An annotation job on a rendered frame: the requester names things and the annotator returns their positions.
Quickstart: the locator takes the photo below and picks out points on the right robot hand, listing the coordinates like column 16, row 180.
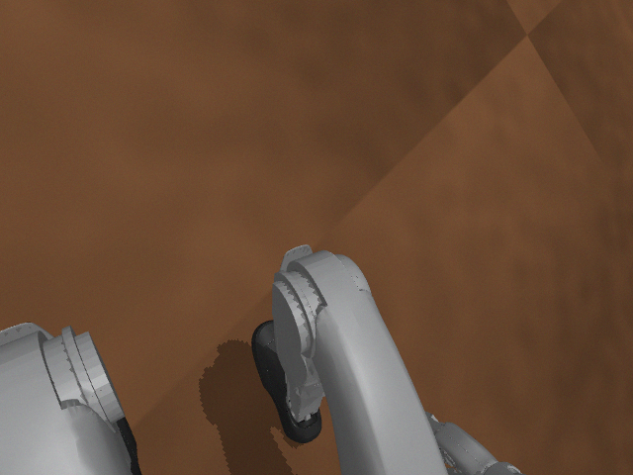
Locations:
column 459, row 449

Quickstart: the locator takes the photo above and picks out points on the right robot foot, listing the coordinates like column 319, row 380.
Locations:
column 272, row 376

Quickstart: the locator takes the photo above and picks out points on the left robot foot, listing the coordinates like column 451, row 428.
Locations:
column 130, row 443

